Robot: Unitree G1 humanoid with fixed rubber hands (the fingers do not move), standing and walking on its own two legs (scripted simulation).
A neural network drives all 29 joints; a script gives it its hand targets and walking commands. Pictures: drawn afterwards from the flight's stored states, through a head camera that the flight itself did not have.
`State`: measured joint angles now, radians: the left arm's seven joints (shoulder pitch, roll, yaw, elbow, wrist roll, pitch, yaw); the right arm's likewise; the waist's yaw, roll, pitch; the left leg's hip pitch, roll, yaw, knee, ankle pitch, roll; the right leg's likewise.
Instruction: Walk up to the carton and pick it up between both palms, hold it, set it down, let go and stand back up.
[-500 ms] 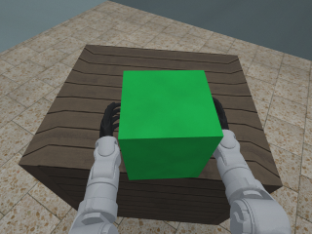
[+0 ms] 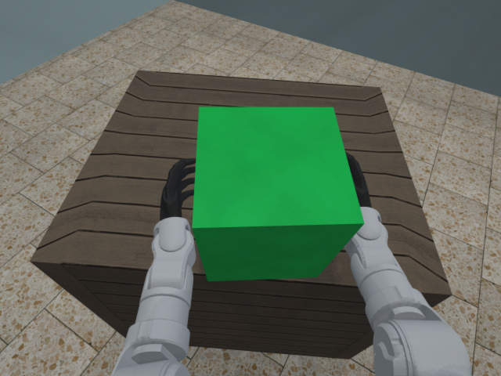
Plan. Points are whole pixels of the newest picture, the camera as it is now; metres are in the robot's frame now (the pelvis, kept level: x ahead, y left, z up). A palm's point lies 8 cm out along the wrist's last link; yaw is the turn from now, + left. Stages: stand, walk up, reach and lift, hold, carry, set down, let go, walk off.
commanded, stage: reach and lift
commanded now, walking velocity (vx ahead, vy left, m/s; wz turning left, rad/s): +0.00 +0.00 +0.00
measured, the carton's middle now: (264, 202) +0.39 +0.01 +0.04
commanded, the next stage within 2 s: none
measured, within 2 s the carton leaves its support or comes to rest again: neither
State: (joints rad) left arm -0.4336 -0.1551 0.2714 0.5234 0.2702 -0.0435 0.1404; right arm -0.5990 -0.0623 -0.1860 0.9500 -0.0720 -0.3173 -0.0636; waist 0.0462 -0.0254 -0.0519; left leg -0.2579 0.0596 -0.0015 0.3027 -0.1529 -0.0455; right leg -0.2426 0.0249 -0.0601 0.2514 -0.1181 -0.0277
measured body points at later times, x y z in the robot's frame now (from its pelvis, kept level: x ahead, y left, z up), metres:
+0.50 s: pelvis -0.02 -0.01 +0.00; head +0.02 +0.02 +0.45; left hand +0.37 +0.15 +0.07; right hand +0.39 -0.15 +0.08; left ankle -0.01 +0.15 -0.75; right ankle +0.00 -0.10 -0.75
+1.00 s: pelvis -0.01 +0.00 +0.00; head -0.03 +0.04 +0.45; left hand +0.37 +0.17 +0.15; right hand +0.39 -0.13 +0.15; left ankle -0.01 +0.14 -0.75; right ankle +0.00 -0.10 -0.75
